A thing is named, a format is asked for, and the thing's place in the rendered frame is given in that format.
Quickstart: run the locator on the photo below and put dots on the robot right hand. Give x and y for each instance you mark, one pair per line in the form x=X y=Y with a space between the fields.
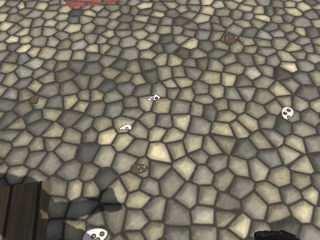
x=274 y=235

